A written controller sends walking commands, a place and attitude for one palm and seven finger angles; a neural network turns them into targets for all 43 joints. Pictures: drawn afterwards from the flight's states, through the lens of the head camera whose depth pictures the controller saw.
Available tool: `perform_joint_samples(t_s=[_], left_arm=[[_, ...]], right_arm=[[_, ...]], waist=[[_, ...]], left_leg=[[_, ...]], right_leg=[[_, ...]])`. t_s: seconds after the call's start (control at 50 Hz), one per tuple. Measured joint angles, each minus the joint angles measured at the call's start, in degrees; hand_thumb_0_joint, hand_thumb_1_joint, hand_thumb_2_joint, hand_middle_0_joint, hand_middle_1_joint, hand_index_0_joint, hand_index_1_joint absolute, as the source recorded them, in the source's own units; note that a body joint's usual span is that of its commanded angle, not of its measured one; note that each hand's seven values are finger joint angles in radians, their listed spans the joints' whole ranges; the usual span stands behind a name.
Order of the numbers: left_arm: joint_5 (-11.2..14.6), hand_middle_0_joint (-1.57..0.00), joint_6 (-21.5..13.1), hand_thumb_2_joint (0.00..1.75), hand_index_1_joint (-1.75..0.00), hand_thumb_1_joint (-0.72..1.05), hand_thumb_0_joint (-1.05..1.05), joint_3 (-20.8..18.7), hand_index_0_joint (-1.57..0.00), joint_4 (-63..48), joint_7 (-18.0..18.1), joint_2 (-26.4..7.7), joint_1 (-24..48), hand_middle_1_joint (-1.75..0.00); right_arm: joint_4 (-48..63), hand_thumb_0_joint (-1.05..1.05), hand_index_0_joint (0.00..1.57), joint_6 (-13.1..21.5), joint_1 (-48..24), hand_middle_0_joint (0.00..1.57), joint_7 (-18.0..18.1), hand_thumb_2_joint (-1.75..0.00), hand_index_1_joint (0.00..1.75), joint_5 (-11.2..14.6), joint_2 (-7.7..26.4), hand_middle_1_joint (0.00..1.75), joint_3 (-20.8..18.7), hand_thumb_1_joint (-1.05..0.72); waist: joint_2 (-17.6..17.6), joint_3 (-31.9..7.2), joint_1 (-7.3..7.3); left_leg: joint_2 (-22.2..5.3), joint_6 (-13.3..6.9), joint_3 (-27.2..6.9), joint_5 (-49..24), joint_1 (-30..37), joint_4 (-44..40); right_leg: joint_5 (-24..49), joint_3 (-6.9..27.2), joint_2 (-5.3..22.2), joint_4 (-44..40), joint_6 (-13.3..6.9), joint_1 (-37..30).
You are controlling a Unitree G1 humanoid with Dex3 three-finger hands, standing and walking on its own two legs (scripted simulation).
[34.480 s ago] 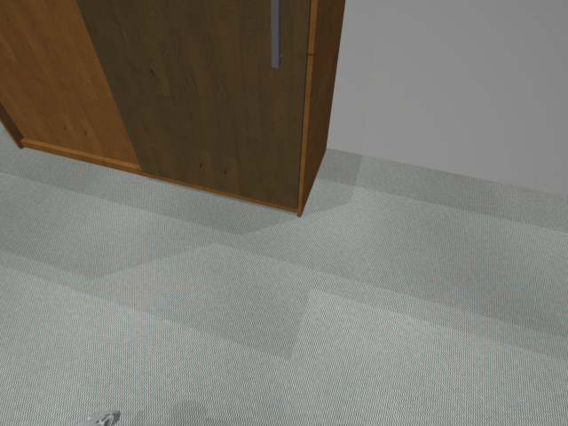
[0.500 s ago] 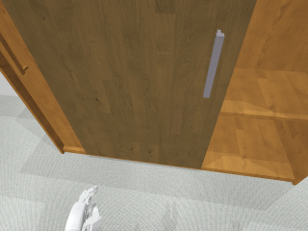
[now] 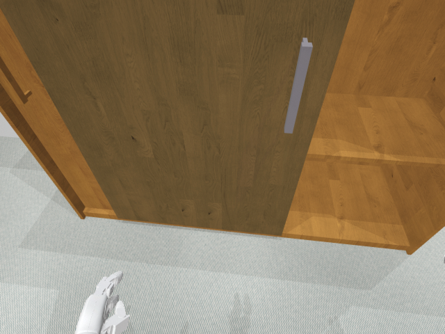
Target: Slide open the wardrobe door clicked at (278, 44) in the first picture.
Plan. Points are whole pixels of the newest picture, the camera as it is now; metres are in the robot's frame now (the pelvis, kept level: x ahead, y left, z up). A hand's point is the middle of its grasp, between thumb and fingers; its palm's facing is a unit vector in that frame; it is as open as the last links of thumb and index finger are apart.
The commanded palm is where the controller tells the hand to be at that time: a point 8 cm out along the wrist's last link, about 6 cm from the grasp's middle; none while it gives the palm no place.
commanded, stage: let the arm hang, fingers relaxed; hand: right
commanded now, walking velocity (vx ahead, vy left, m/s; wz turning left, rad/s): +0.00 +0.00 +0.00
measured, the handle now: (295, 89) +0.68 -0.15 +0.10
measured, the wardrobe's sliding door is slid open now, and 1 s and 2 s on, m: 0.60 0.60 0.60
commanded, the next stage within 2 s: look to check the result in 1.10 s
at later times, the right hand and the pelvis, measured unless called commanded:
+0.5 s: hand out of the picture -0.07 -0.19 -0.18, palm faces +0.04 +0.98 -0.19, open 7.3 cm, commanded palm none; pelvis -0.02 +0.00 +0.00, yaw -3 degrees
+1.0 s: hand out of the picture +0.10 -0.24 -0.15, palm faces +0.00 +0.95 -0.32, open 7.4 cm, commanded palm none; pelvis +0.00 +0.00 +0.01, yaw -2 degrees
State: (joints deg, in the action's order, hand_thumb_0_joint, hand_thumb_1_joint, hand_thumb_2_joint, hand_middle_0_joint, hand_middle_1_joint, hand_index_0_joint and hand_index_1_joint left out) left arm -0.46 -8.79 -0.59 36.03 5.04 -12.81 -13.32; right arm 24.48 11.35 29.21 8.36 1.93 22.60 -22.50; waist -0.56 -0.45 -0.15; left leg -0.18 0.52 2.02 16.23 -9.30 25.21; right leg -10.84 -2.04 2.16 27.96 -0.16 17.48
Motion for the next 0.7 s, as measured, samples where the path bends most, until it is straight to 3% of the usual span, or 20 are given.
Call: perform_joint_samples(t_s=[0.04, 0.1, 0.16, 0.26, 0.32, 0.38, 0.48, 0.7], left_arm=[[0.19, -0.2, -0.75, 0.9, -0.3, 0.91, 0.01, -0.32, -0.2, 2.98, -2.42, -1.74, 0.83, -0.3], [-0.18, -0.2, 3.82, 0.9, -0.3, 0.91, 0.01, 0.01, -0.2, 7.96, -4.66, -5.09, 4.0, -0.3], [-0.74, -0.2, 7.04, 0.9, -0.3, 0.91, 0.01, 0.26, -0.2, 11.3, -5.4, -6.17, 6.25, -0.3], [-1.5, -0.2, 9.92, 0.9, -0.3, 0.91, 0.01, 0.0, -0.2, 15.32, -5.18, -5.06, 4.43, -0.3], [-1.72, -0.2, 10.66, 0.9, -0.3, 0.91, 0.01, 0.24, -0.2, 18.66, -4.87, -3.5, 2.1, -0.3], [-1.65, -0.2, 10.96, 0.9, -0.3, 0.91, 0.01, 0.6, -0.2, 22.15, -4.63, -1.82, -0.3, -0.3], [-1.21, -0.2, 11.26, 0.9, -0.3, 0.91, 0.01, 0.16, -0.2, 26.11, -4.18, 0.01, -2.04, -0.3], [-0.95, -0.2, 10.26, 0.89, -0.3, 0.91, 0.01, -0.73, -0.2, 27.52, -4.22, -0.44, 3.14, -0.3]], right_arm=[[-8.06, 0.01, 0.21, 0.16, -3.8, 0.2, -2.25, -0.9, 0.3, -1.45, 1.32, 0.3, 3.39, -0.89], [-28.99, 0.01, 0.2, -6.79, -12.13, 0.2, -6.12, -0.9, 0.3, -2.6, 1.14, 0.3, 11.54, -0.89], [-48.97, 0.01, 0.2, -11.87, -16.43, 0.2, -8.11, -0.9, 0.3, -3.33, -1.27, 0.3, 17.83, -0.9], [-69.53, 0.01, 0.2, -15.11, -16.58, 0.2, -8.68, -0.9, 0.3, -3.5, -7.63, 0.3, 23.54, -0.9], [-76.98, 0.02, 0.2, -15.49, -15.45, 0.2, -8.74, -0.9, 0.3, -3.2, -10.79, 0.3, 24.51, -0.91], [-81.78, 0.02, 0.21, -14.87, -14.12, 0.2, -8.66, -0.9, 0.3, -2.95, -11.18, 0.3, 23.53, -0.94], [-86.48, 0.02, 0.21, -13.46, -11.23, 0.2, -8.69, -0.9, 0.3, -2.79, -9.96, 0.3, 22.14, -0.93], [-90.19, 0.01, 0.2, -12.47, -13.87, 0.2, -8.04, -0.9, 0.3, -2.82, -6.13, 0.3, 21.09, -0.91]], waist=[[1.26, -0.95, 0.32], [3.58, -1.84, 0.38], [4.39, -1.15, -0.9], [2.01, 1.77, -2.27], [-0.3, 3.62, -1.99], [-1.37, 4.9, -0.91], [-0.84, 5.6, 0.42], [1.64, 4.82, 0.49]], left_leg=[[-0.38, 0.13, 0.59, 0.4, -2.0, 1.97], [-1.51, 0.39, 0.97, 2.43, -5.17, 6.82], [-1.94, 0.51, 1.14, 3.3, -6.45, 9.34], [-1.62, -0.04, 1.82, 3.94, -5.76, 10.51], [-1.55, 0.14, 1.79, 3.59, -5.14, 9.7], [-1.25, -0.02, 2.25, 1.95, -4.31, 6.74], [-1.14, -0.15, 2.76, -0.03, -2.89, 2.82], [-1.31, 0.12, 1.95, -0.59, -0.79, 0.78]], right_leg=[[-0.04, 0.43, -0.36, 1.47, -0.18, 2.05], [-0.55, 0.73, -1.4, 4.29, -0.79, 4.63], [-0.71, 0.91, -1.76, 5.8, -0.88, 5.59], [-1.47, 1.66, -1.5, 7.99, -0.56, 5.65], [-1.35, 1.63, -1.46, 7.27, -0.64, 5.03], [0.06, 2.08, -1.36, 4.77, -0.66, 4.49], [2.01, 2.52, -1.46, 1.2, -0.52, 3.35], [2.33, 1.65, -1.56, -1.0, -0.62, 0.84]])
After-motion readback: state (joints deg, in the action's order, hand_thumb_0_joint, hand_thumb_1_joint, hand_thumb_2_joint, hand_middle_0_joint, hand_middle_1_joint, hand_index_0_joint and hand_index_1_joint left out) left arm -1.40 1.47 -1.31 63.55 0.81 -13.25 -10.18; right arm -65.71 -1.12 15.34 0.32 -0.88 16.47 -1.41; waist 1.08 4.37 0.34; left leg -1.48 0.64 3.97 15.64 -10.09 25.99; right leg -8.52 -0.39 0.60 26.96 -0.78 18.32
